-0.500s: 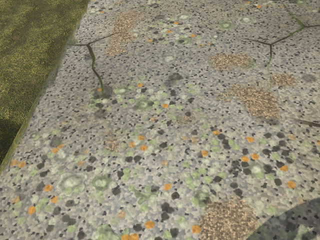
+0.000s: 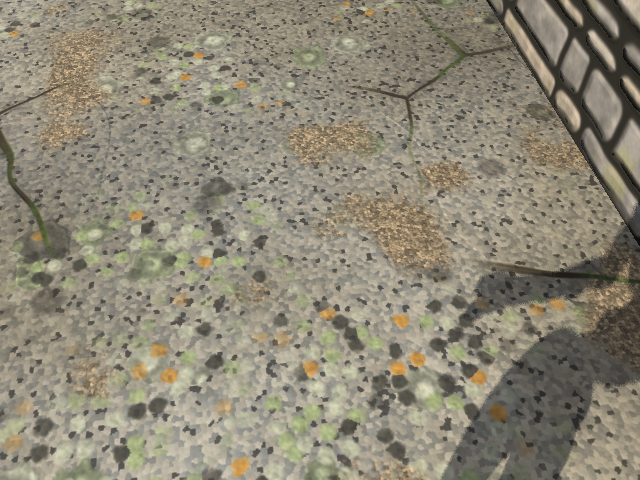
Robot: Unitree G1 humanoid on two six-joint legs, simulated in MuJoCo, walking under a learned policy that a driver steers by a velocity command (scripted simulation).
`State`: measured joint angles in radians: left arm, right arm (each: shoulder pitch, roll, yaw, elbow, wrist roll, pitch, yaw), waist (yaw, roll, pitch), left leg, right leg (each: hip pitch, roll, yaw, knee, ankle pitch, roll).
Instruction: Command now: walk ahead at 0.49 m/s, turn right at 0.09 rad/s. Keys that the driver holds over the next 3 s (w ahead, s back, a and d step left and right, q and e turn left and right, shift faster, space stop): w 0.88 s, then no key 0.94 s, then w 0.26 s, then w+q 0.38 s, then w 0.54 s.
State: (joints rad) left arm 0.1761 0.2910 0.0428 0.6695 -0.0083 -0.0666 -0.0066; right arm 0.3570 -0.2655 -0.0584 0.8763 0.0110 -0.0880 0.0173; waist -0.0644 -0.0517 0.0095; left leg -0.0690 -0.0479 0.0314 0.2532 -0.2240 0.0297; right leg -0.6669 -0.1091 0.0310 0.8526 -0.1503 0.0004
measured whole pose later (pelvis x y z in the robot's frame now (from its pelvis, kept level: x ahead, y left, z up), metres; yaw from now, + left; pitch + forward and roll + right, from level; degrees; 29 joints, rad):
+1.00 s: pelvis +0.57 +0.01 +0.00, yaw +0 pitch +1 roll +1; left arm 0.16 0.30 0.06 0.74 0.00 -0.06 0.01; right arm 0.31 -0.26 -0.04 0.89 -0.01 -0.08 0.02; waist -0.05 -0.04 0.03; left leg -0.13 -0.07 0.05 0.27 -0.17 0.07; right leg -0.64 -0.11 0.04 0.87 -0.15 0.02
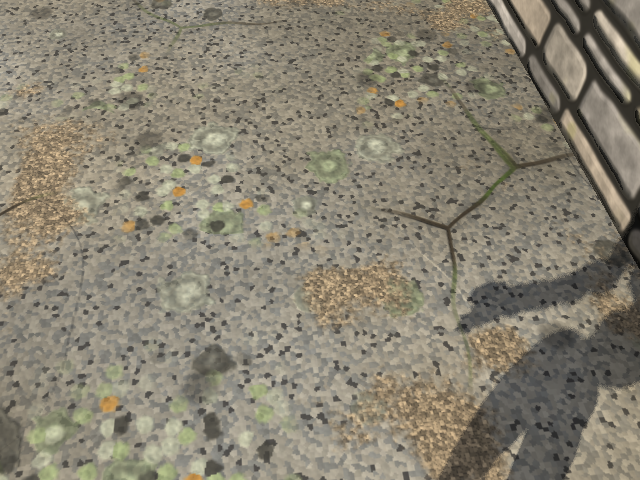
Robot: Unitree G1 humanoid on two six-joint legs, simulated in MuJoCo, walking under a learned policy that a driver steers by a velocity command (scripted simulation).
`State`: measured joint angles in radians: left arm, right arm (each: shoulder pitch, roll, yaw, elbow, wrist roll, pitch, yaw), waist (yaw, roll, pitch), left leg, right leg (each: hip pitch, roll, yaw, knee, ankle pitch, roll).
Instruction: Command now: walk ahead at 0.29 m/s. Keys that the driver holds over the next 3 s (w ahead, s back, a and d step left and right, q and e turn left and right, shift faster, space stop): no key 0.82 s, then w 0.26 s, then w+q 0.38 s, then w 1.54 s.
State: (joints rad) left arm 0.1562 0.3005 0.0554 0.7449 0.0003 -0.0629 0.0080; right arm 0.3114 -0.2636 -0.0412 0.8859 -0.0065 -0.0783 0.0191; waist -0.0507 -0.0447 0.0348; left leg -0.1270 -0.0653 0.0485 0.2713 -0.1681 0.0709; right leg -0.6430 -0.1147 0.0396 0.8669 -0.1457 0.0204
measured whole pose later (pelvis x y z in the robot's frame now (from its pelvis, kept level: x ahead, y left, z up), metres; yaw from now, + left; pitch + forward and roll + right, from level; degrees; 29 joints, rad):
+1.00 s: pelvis +0.22 -0.02 -0.02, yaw +0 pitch -1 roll +0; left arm 0.17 0.25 0.05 1.03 -0.02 -0.03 0.01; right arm 0.30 -0.24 -0.04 1.05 0.02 -0.03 -0.03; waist -0.02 0.01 0.00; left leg -0.10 0.02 0.00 0.53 -0.41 0.00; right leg -0.30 0.00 -0.04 0.68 -0.39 -0.05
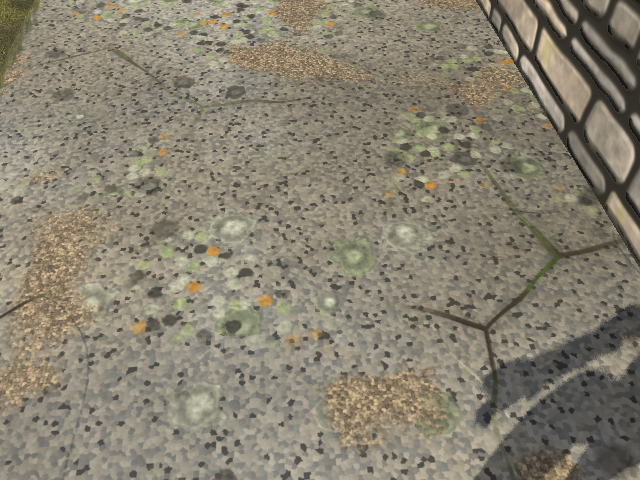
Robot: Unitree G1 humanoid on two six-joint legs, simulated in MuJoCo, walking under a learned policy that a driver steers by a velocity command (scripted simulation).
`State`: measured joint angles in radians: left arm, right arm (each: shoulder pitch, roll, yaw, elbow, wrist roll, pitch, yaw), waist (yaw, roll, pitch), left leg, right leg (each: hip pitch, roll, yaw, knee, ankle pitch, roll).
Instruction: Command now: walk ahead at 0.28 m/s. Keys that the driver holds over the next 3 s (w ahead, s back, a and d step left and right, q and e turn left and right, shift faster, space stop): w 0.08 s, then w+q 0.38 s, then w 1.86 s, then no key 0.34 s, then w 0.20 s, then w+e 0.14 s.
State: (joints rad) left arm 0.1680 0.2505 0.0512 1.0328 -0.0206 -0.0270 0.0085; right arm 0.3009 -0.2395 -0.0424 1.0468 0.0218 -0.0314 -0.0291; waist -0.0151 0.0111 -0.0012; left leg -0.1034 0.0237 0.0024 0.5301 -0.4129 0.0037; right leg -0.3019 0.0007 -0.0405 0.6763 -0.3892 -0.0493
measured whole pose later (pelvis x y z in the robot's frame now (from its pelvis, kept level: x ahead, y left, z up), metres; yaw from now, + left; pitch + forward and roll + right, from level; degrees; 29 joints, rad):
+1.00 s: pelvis +0.49 +0.08 +0.01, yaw +14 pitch +2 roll +2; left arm 0.03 0.25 0.05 0.90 -0.02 -0.09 -0.02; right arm 0.37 -0.24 -0.06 0.99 0.01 -0.08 -0.01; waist -0.07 -0.04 0.01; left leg 0.05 -0.09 0.01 0.20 -0.29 0.07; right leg -0.65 -0.10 0.01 0.55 0.11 -0.01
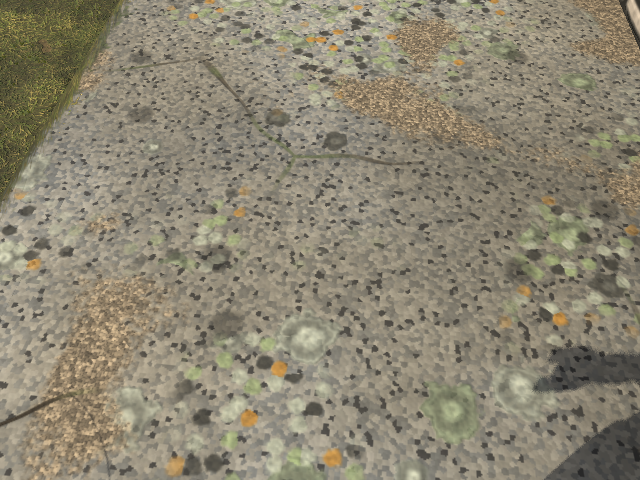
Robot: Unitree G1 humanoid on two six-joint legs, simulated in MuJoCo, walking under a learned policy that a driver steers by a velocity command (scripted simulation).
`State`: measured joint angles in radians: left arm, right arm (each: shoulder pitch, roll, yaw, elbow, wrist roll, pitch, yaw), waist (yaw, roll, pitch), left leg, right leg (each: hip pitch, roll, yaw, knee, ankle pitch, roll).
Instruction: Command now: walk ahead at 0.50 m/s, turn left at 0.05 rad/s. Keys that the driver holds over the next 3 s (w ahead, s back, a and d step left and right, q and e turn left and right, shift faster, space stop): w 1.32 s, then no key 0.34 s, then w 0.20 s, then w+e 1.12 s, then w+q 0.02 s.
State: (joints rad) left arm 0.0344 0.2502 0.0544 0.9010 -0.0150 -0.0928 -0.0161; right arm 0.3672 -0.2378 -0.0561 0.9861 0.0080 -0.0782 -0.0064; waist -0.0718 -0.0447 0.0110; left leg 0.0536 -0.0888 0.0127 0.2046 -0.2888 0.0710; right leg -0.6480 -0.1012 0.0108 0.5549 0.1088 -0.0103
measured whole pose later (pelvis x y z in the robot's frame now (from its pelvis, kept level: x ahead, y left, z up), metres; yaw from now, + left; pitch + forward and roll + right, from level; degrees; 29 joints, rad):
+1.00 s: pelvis +0.58 +0.02 +0.01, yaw +0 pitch +2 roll +1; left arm 0.07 0.27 0.07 0.90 -0.01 -0.07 0.00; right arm 0.35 -0.23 -0.05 0.99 0.00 -0.09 0.00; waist -0.06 -0.04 0.00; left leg -0.04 -0.06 0.05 0.20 -0.20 0.06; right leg -0.68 -0.13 0.03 0.70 0.04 0.00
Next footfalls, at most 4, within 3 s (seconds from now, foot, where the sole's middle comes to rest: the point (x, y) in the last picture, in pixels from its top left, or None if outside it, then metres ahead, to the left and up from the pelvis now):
0.10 right None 0.26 -0.13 -0.78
0.64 left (256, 446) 0.56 0.11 -0.78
1.18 right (354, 315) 0.87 -0.13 -0.78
1.64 left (264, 250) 1.09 0.09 -0.78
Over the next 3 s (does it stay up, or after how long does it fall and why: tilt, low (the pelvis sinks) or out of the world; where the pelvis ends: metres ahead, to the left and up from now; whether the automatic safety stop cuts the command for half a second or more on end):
stays up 1.46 -0.19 -0.03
